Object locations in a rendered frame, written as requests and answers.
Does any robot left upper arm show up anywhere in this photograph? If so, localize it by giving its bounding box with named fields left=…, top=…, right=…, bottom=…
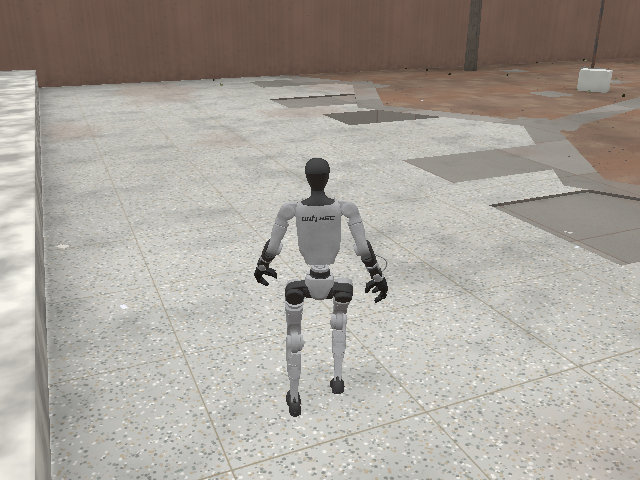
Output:
left=266, top=202, right=298, bottom=255

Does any robot right upper arm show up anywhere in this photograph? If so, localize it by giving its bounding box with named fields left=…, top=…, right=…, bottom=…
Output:
left=339, top=201, right=370, bottom=256

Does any robot right hand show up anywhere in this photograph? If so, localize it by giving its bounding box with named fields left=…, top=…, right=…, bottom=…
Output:
left=365, top=277, right=388, bottom=303

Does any robot left hand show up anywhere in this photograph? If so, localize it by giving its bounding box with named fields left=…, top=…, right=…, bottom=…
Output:
left=254, top=267, right=277, bottom=286

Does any left robot forearm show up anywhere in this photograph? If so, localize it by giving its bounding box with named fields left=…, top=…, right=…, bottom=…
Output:
left=257, top=239, right=276, bottom=271

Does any right robot forearm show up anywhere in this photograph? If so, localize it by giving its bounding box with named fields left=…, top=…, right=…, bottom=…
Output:
left=361, top=240, right=384, bottom=282

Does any robot right shin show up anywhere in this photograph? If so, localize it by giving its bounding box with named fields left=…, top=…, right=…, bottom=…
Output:
left=332, top=313, right=347, bottom=381

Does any robot left foot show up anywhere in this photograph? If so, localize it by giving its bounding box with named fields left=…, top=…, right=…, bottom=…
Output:
left=286, top=390, right=301, bottom=417

